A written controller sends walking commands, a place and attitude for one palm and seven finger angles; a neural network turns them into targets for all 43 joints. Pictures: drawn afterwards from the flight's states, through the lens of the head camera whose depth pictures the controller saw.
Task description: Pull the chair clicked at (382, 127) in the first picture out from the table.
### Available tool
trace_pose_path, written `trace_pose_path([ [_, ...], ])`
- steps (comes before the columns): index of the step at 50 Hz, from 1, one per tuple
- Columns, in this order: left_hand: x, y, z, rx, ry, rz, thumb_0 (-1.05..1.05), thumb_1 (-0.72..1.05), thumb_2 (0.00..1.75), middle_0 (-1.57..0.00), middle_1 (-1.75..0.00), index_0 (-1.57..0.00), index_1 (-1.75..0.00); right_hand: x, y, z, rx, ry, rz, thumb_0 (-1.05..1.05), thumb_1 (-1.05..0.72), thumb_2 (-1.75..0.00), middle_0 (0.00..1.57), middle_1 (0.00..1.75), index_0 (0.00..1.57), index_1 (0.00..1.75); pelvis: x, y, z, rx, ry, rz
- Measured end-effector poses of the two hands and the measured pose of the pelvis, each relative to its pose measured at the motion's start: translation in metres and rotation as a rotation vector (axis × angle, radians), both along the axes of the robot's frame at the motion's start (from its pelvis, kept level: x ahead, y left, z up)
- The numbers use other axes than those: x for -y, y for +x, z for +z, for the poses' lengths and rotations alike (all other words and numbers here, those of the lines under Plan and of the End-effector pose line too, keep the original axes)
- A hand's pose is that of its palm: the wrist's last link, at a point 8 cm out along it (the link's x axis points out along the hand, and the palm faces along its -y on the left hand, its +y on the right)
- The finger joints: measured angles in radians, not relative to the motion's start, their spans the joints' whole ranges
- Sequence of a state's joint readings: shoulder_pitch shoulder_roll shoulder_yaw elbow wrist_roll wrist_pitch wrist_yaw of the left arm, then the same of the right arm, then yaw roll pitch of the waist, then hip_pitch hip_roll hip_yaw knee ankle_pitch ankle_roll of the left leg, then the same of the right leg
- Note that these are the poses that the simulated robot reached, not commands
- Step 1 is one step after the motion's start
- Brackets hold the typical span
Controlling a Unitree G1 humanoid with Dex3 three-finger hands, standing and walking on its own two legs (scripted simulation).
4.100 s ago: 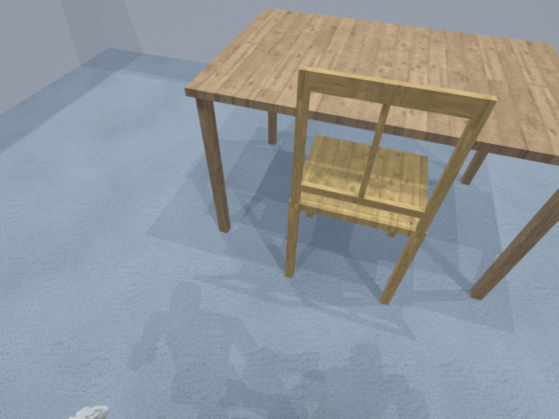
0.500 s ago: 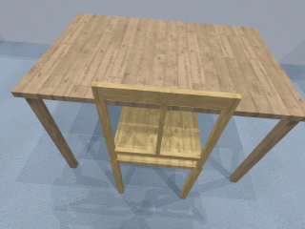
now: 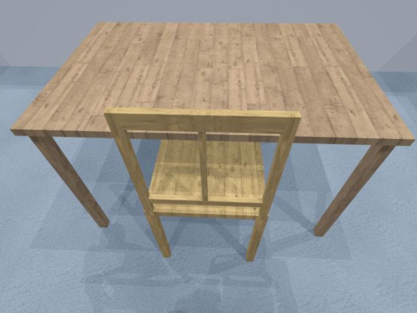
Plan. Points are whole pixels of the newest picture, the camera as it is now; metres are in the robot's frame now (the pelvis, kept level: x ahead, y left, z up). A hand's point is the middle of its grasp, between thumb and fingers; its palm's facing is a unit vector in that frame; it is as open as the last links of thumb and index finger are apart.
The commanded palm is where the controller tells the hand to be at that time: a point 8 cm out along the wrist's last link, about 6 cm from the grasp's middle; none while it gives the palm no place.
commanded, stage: come to a stop and stand still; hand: left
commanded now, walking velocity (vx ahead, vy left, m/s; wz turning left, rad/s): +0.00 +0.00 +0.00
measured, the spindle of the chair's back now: (203, 169) +0.48 +0.05 -0.07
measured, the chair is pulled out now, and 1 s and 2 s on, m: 0.00 0.00 0.00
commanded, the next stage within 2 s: look again from close up in 0.44 s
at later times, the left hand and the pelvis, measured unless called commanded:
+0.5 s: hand out of the picture -0.03 +0.17 -0.17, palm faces +0.05 -0.98 -0.17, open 7.3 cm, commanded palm none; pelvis -0.02 +0.01 +0.01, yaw +0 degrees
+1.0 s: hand out of the picture -0.01 +0.21 -0.17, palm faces +0.03 -0.98 -0.21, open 7.4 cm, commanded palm none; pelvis -0.02 +0.03 +0.00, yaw +0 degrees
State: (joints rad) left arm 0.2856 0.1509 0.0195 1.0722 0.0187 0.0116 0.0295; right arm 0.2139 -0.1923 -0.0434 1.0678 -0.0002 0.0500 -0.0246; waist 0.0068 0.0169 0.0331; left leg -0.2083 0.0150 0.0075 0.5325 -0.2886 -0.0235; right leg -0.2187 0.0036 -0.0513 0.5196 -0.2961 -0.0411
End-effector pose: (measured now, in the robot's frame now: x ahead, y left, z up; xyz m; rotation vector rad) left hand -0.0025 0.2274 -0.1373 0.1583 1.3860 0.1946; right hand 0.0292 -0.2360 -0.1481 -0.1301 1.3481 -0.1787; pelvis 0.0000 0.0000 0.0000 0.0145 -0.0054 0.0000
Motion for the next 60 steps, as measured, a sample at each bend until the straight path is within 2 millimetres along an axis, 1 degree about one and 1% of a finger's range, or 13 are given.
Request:
trace_pose_path([
  [4,0.002,0.006,-0.005,0.019,-0.019,0.004,0.01,0.92,0.9,-0.2,-0.3,-0.2,-0.3,-0.003,-0.033,0.006,-0.079,-0.015,0.013,0.0,-0.91,-0.9,0.2,0.3,0.2,0.3,0.002,-0.007,0.002,0.007,-0.002,0.01],
  [7,0.001,0.009,-0.004,0.035,-0.024,0.002,0.01,0.93,0.9,-0.2,-0.3,-0.2,-0.3,-0.009,-0.05,0.009,-0.107,-0.006,0.016,0.0,-0.91,-0.9,0.2,0.3,0.2,0.3,0.002,-0.012,0.005,0.014,-0.004,0.011],
  [10,0.0,0.008,-0.003,0.046,-0.026,-0.004,0.01,0.93,0.9,-0.2,-0.3,-0.2,-0.3,-0.016,-0.06,0.009,-0.115,0.01,0.015,0.0,-0.91,-0.9,0.2,0.3,0.2,0.3,0.002,-0.016,0.007,0.021,-0.006,0.011],
  [14,0.0,0.001,-0.001,0.04,-0.026,-0.006,0.01,0.93,0.9,-0.2,-0.3,-0.2,-0.3,-0.025,-0.067,0.007,-0.108,0.034,0.014,0.0,-0.91,-0.9,0.2,0.3,0.2,0.3,0.001,-0.02,0.008,0.024,-0.007,0.009],
  [20,0.002,-0.019,0.0,-0.001,-0.035,0.003,0.01,0.92,0.9,-0.2,-0.3,-0.2,-0.3,-0.035,-0.069,0.006,-0.095,0.056,0.012,0.0,-0.91,-0.9,0.2,0.3,0.2,0.3,-0.002,-0.023,0.008,0.017,-0.006,0.004],
  [26,0.008,-0.039,-0.002,-0.053,-0.059,0.021,0.01,0.91,0.9,-0.2,-0.3,-0.2,-0.3,-0.038,-0.069,0.007,-0.097,0.051,0.011,0.0,-0.91,-0.9,0.2,0.3,0.2,0.3,-0.006,-0.022,0.008,0.011,-0.007,0.002],
  [29,0.01,-0.047,-0.004,-0.06,-0.059,0.016,0.01,0.91,0.9,-0.2,-0.3,-0.2,-0.3,-0.038,-0.065,0.006,-0.087,0.044,0.019,0.0,-0.91,-0.9,0.2,0.3,0.2,0.3,-0.01,-0.023,0.006,0.005,-0.02,0.001],
  [32,0.006,-0.05,-0.007,-0.057,-0.061,0.004,0.01,0.91,0.9,-0.2,-0.3,-0.2,-0.3,-0.037,-0.058,0.003,-0.04,0.032,0.017,0.01,-0.92,-0.9,0.2,0.3,0.2,0.3,-0.016,-0.022,0.002,0.006,-0.026,0.005],
  [38,-0.01,-0.04,-0.008,-0.018,-0.046,-0.001,0.01,0.91,0.9,-0.2,-0.3,-0.2,-0.3,-0.045,-0.048,0.0,0.022,0.025,0.028,0.01,-0.93,-0.9,0.2,0.3,0.2,0.3,-0.027,-0.02,-0.001,0.022,-0.02,0.006],
  [43,-0.023,-0.027,-0.004,0.018,-0.027,-0.01,0.01,0.91,0.9,-0.2,-0.3,-0.2,-0.3,-0.051,-0.048,0.0,0.023,0.032,0.031,0.01,-0.94,-0.9,0.2,0.3,0.2,0.3,-0.032,-0.019,0.0,0.021,-0.011,0.001],
  [47,-0.029,-0.019,-0.001,0.031,-0.017,-0.018,0.01,0.91,0.9,-0.2,-0.3,-0.2,-0.3,-0.054,-0.05,0.001,0.01,0.038,0.031,0.01,-0.93,-0.9,0.2,0.3,0.2,0.3,-0.033,-0.019,0.001,0.017,-0.006,-0.002],
  [53,-0.03,-0.013,0.0,0.027,-0.016,-0.024,0.01,0.91,0.9,-0.2,-0.3,-0.2,-0.3,-0.056,-0.054,0.001,-0.019,0.047,0.03,0.01,-0.92,-0.9,0.2,0.3,0.2,0.3,-0.033,-0.018,0.003,0.012,-0.004,-0.003],
  [60,-0.022,-0.013,-0.002,0.01,-0.03,-0.021,0.01,0.91,0.9,-0.2,-0.3,-0.2,-0.3,-0.055,-0.055,0.001,-0.041,0.049,0.027,0.0,-0.91,-0.9,0.2,0.3,0.2,0.3,-0.03,-0.015,0.003,0.016,-0.003,-0.004],
])
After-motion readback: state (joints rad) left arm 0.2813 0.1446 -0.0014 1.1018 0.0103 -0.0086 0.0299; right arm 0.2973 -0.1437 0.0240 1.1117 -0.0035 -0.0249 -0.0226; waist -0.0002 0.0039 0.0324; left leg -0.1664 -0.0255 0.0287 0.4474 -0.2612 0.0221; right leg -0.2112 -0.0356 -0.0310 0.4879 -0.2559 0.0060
